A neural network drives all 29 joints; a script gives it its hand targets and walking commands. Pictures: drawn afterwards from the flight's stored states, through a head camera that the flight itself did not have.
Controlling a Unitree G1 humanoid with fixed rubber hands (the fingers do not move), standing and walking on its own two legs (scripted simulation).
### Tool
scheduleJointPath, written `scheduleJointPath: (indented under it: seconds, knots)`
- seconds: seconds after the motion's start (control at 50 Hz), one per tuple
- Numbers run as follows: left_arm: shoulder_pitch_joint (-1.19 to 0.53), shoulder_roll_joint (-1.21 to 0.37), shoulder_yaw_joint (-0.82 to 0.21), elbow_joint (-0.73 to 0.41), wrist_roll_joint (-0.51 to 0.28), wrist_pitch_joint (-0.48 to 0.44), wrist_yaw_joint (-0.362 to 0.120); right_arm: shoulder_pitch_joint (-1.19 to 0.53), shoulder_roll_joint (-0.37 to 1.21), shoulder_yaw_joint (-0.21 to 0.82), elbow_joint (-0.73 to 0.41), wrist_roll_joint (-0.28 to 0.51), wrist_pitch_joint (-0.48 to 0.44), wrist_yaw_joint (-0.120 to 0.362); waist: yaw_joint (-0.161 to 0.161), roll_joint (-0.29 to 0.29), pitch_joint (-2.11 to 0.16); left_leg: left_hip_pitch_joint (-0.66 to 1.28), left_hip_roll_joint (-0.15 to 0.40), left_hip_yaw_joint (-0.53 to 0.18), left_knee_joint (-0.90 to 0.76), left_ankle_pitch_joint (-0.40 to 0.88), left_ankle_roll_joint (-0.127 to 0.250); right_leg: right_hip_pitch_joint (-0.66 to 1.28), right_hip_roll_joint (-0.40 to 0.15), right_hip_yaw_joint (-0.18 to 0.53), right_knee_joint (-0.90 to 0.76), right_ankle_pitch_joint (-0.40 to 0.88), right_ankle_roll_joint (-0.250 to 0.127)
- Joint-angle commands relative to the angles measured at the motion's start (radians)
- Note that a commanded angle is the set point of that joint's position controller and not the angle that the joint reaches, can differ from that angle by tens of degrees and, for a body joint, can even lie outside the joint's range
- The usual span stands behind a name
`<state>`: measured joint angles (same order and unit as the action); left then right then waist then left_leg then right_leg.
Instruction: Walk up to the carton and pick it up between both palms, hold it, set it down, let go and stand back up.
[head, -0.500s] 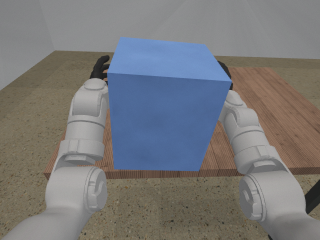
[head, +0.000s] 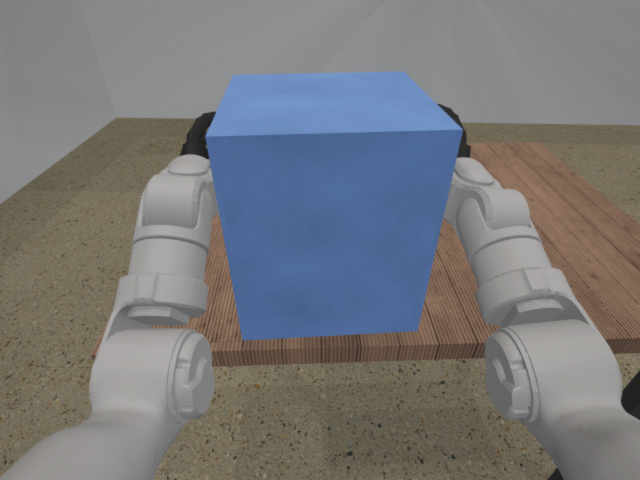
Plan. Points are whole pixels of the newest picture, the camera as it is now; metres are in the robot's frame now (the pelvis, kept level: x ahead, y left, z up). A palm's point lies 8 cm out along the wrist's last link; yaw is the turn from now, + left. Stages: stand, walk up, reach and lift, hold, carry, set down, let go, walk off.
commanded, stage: hold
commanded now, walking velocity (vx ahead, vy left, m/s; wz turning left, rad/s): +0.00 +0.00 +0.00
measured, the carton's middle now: (325, 202) +0.38 -0.02 +0.23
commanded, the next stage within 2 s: none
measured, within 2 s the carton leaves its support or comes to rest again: neither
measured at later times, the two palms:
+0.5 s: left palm (192, 160) +0.39 +0.13 +0.29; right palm (455, 157) +0.38 -0.17 +0.28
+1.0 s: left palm (195, 149) +0.38 +0.13 +0.31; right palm (469, 145) +0.37 -0.17 +0.30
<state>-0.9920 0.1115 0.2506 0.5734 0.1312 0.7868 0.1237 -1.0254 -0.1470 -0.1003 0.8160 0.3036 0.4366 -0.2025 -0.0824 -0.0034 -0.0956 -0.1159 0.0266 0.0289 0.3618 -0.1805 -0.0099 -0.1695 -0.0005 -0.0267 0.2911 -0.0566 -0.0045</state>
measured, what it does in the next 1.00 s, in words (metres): stands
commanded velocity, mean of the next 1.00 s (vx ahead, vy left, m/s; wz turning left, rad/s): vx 0.00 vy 0.00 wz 0.00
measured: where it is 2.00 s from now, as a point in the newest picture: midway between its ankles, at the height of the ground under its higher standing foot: outside the picture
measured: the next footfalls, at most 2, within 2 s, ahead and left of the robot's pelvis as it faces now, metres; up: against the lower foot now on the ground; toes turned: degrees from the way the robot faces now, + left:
none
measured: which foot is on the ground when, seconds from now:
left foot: down 0.00-1.00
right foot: down 0.00-1.00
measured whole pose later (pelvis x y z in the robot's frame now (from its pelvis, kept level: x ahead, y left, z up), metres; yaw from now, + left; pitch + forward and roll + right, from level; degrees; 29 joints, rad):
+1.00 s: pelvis +0.00 +0.00 +0.00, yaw +0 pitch -3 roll +0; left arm -1.05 0.13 0.27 0.55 0.09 0.91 0.13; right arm -1.11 -0.20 -0.05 0.78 0.38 0.61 -0.25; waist -0.08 0.03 -0.16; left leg -0.15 0.03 0.03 0.37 -0.17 -0.01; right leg -0.21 0.00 -0.03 0.31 -0.06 -0.01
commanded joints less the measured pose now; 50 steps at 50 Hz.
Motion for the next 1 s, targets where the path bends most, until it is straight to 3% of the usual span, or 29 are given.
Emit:
scheduleJointPath:
  seconds: [0.0, 0.2, 0.34, 0.54, 0.72, 0.84, 0.98]
  knots:
    - [-1.013, -0.670, -0.329, -0.275, -0.193, -0.098, -0.115, -1.138, 0.730, 0.368, -0.428, 0.182, 0.023, 0.151, 0.074, 0.037, -0.614, -0.111, -0.075, -0.062, -0.029, 0.095, 0.011, 0.314, 0.080, 0.034, 0.020, 0.041, 0.025]
    - [-1.034, -0.670, -0.363, -0.381, -0.238, -0.086, -0.111, -1.158, 0.751, 0.419, -0.552, 0.258, 0.059, 0.131, 0.074, 0.033, -0.749, -0.079, -0.082, -0.071, 0.009, 0.212, 0.006, 0.366, 0.091, 0.042, 0.048, 0.181, 0.033]
    - [-1.028, -0.682, -0.391, -0.403, -0.264, -0.057, -0.112, -1.166, 0.736, 0.419, -0.626, 0.296, 0.104, 0.108, 0.058, 0.042, -0.755, -0.073, -0.080, -0.082, 0.019, 0.219, 0.000, 0.345, 0.100, 0.048, 0.048, 0.188, 0.031]
    - [-1.079, -0.655, -0.335, -0.348, -0.242, -0.023, -0.129, -1.182, 0.733, 0.370, -0.524, 0.290, 0.161, 0.107, 0.055, 0.041, -0.625, -0.169, -0.067, -0.079, -0.037, 0.059, 0.015, 0.325, 0.096, 0.056, 0.040, 0.066, 0.032]
    - [-1.078, -0.611, -0.253, -0.257, -0.202, -0.006, -0.137, -1.177, 0.727, 0.335, -0.418, 0.262, 0.189, 0.120, 0.080, 0.023, -0.539, -0.267, -0.054, -0.070, -0.099, -0.091, 0.035, 0.341, 0.092, 0.053, 0.041, -0.039, 0.044]
    - [-1.072, -0.577, -0.214, -0.233, -0.184, -0.001, -0.151, -1.180, 0.725, 0.330, -0.405, 0.250, 0.197, 0.122, 0.091, 0.007, -0.551, -0.271, -0.058, -0.058, -0.101, -0.097, 0.042, 0.363, 0.084, 0.054, 0.038, -0.041, 0.050]
    - [-1.076, -0.573, -0.227, -0.259, -0.206, -0.001, -0.153, -1.202, 0.744, 0.357, -0.469, 0.269, 0.201, 0.113, 0.094, -0.014, -0.608, -0.238, -0.067, -0.055, -0.073, -0.037, 0.040, 0.365, 0.080, 0.061, 0.036, 0.000, 0.051]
